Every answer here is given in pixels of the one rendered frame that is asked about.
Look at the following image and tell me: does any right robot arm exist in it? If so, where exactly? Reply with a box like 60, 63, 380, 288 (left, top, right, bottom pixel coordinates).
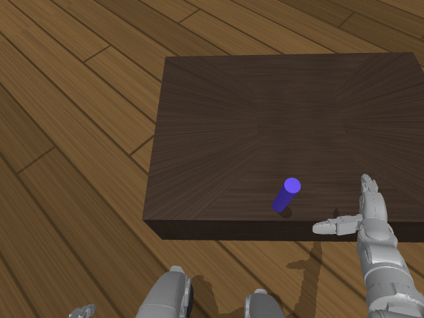
356, 218, 424, 318

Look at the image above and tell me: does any right robot hand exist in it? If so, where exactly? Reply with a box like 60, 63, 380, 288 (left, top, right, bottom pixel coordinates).
312, 174, 388, 235

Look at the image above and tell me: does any left robot hand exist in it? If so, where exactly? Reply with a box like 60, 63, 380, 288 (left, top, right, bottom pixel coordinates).
69, 304, 96, 318

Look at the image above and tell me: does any can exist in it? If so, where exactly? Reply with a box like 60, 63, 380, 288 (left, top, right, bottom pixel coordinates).
272, 178, 301, 212

